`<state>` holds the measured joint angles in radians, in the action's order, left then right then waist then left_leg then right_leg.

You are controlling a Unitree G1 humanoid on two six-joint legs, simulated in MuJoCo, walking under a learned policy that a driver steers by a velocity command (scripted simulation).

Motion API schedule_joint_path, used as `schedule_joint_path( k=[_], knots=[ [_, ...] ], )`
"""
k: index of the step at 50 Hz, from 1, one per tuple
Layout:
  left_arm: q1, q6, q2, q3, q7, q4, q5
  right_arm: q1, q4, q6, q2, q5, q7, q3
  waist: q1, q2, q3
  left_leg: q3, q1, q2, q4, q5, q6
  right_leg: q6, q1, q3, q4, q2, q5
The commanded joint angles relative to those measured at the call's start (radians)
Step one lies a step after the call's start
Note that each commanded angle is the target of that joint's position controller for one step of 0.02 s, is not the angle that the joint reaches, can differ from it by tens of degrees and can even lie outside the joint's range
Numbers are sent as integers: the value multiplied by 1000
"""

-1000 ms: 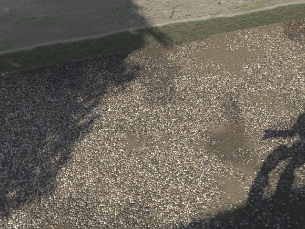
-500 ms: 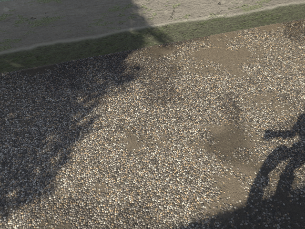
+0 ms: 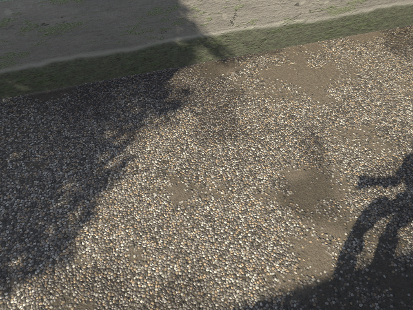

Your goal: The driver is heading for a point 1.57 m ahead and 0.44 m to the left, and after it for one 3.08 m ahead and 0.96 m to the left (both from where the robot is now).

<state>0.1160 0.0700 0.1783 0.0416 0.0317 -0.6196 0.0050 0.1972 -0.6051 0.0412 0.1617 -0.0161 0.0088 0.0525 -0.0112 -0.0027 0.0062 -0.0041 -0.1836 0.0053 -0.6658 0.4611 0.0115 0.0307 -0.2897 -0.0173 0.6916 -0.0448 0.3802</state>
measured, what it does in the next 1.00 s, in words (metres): stands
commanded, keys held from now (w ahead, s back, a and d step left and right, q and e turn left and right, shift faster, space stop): w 0.56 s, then no key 0.44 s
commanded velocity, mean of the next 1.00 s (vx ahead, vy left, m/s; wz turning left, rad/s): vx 0.38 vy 0.00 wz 0.00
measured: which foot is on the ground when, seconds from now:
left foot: down 0.00-1.00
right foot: down 0.00-1.00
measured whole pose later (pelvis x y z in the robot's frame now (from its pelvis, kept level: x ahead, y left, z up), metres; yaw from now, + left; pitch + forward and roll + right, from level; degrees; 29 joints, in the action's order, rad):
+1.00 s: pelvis +0.00 +0.00 +0.02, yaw +1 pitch +0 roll +0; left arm 0.20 0.05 0.17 0.04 0.03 -0.72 0.00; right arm 0.20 -0.68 0.07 0.17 -0.01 0.03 0.06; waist -0.02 0.00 0.01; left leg 0.01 -0.09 0.01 -0.40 0.31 0.01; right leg 0.03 -0.19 0.00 0.42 -0.03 0.23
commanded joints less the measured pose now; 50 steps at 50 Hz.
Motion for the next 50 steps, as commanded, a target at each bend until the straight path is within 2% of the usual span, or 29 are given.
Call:
schedule_joint_path(
  k=[1,7,8,22,23,29,36,37,38,39,40,42,44,45,46,47,50],
  knots=[
    [-82,-14,74,-19,3,91,0,-47,85,-17,65,-1,0,-17,1,3,49,41,13,-27,77,-331,33,25,-8,-49,-105,49,-294],
    [-78,-16,74,-20,3,92,1,-44,83,-19,69,0,1,-18,0,9,47,46,12,-29,78,-340,36,25,-11,-47,-101,47,-289],
    [-65,-22,74,-22,0,90,4,-35,77,-17,74,9,10,-22,1,15,39,48,1,-27,82,-335,32,24,-10,-34,-86,46,-315],
    [-45,-27,69,-22,1,97,3,-31,68,-12,70,2,15,-23,4,5,58,43,-8,-21,58,-330,30,28,-15,-30,-73,53,-347],
    [-39,-29,62,-17,-3,96,14,-28,66,-4,69,-3,15,-22,3,5,59,45,-4,-23,62,-325,33,29,-18,-26,-77,49,-336],
    [-25,-31,63,-16,-5,92,12,-22,62,1,71,-3,15,-21,4,8,52,52,-14,-24,71,-288,35,29,-19,-29,-86,51,-302],
    [23,-27,59,-12,-4,46,3,9,27,2,51,-4,13,-10,2,-7,-21,69,-25,-29,160,-182,31,35,-22,-83,-202,77,-169],
    [20,-27,65,-15,1,40,-6,12,19,-7,53,3,14,-11,3,-4,-34,78,-20,-34,187,-216,23,30,-16,-95,-223,88,-198],
    [-14,-34,60,-17,-8,53,-1,-61,53,-7,53,0,17,-6,-18,8,-65,104,-47,-67,191,-466,11,22,0,-77,-196,95,-406],
    [9,-35,34,-11,-14,44,10,-39,36,-8,60,-7,18,-6,-26,10,11,104,-18,-83,207,-546,2,19,76,-89,-223,107,-481],
    [32,-39,48,-15,-17,26,13,-18,23,-4,77,-7,17,-12,-21,11,43,103,20,-83,219,-575,-2,26,102,-87,-224,106,-519],
    [48,-44,61,-22,-16,4,7,-9,12,1,85,-2,17,-16,-17,17,82,99,68,-84,241,-606,-3,30,143,-85,-249,110,-568],
    [48,-44,61,-24,-15,-9,0,-11,7,8,80,3,17,-16,-11,18,93,96,94,-81,271,-573,-2,29,156,-83,-280,116,-562],
    [48,-44,49,-19,-21,-15,8,-9,4,19,70,-2,15,-12,-8,8,95,94,100,-85,289,-544,1,28,166,-84,-308,117,-542],
    [58,-40,60,-20,-7,-26,-9,33,-24,19,77,9,18,-16,15,-1,127,78,135,-59,299,-375,1,27,168,-94,-306,110,-432],
    [41,-36,56,-20,-2,-22,-9,23,-24,21,73,10,19,-14,13,-2,84,82,106,-62,313,-350,3,27,151,-98,-320,110,-405],
    [44,-34,64,-24,0,-25,-7,6,-26,21,75,11,19,-15,10,2,33,87,76,-67,330,-354,7,25,122,-97,-334,112,-374]
  ],
)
